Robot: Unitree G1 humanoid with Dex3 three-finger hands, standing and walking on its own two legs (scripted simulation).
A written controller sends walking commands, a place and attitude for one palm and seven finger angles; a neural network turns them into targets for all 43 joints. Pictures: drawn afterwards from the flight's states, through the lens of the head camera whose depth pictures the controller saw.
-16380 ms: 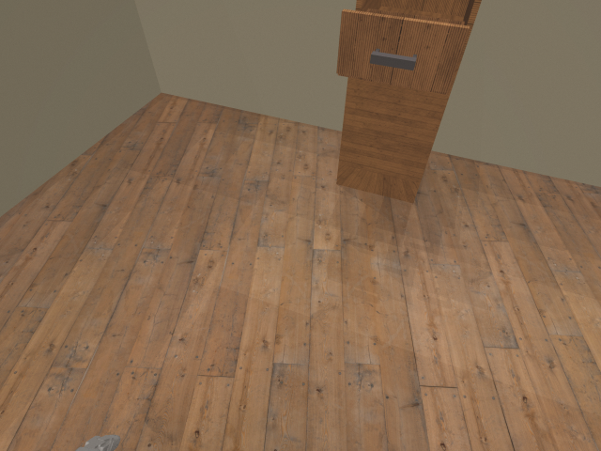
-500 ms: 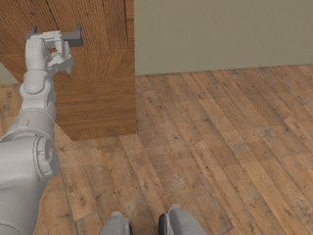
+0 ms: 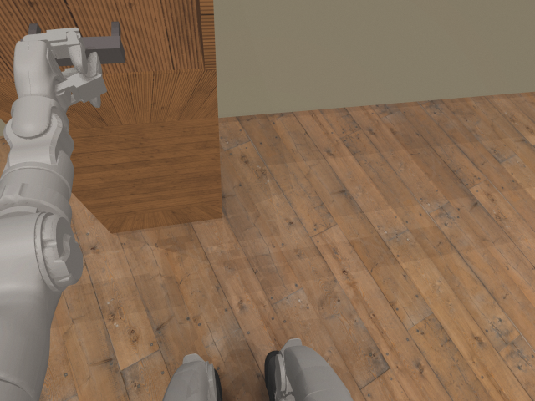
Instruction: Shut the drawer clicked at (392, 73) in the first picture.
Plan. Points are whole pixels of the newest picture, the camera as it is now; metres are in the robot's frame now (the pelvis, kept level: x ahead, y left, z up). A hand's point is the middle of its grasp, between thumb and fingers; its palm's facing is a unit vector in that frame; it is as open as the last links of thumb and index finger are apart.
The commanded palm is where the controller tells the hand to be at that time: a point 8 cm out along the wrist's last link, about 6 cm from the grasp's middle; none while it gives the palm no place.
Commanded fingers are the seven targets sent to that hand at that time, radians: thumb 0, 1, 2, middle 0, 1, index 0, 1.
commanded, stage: pull the fist back off the drawer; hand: left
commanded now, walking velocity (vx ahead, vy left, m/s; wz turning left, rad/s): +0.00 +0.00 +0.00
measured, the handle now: (75, 40) +0.63 +0.20 +0.10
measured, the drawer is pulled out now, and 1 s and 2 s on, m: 0.00 0.00 0.00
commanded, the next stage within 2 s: draw the hand back to the body in 0.66 s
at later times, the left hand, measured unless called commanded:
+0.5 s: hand (90, 78) +0.56 +0.17 +0.09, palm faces +0.05 -1.00 -0.02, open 3.0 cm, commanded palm +0.53 +0.20 +0.10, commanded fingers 0.00 0.90 0.90 -1.40 -1.60 -1.40 -1.60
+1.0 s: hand (81, 91) +0.51 +0.17 +0.12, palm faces +0.07 -1.00 -0.03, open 3.1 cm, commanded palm +0.45 +0.22 +0.13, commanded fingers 0.00 0.90 0.90 -1.40 -1.60 -1.40 -1.60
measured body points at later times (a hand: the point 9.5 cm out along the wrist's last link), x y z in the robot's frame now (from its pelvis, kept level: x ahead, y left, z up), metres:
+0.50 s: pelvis +0.01 +0.01 +0.00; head +0.15 +0.03 +0.43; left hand +0.55 +0.23 +0.10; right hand -0.02 -0.25 -0.10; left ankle +0.03 +0.09 -0.68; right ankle +0.04 -0.11 -0.68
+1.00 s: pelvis +0.06 +0.00 +0.03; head +0.14 +0.00 +0.47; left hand +0.50 +0.23 +0.12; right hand +0.08 -0.26 -0.09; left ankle +0.03 +0.09 -0.68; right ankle +0.04 -0.11 -0.68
